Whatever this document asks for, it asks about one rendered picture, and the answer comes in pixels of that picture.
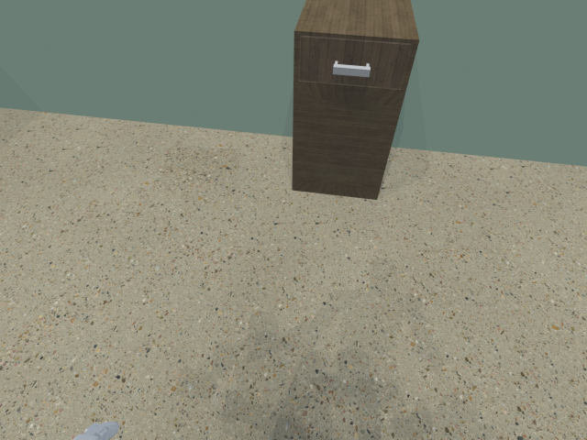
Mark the cabinet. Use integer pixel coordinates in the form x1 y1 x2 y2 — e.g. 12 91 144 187
292 0 419 200

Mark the handle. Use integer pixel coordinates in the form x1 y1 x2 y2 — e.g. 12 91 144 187
333 61 371 77

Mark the drawer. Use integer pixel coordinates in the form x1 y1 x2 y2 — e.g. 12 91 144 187
300 36 411 89

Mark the left robot hand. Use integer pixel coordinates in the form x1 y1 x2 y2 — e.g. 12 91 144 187
73 422 119 440

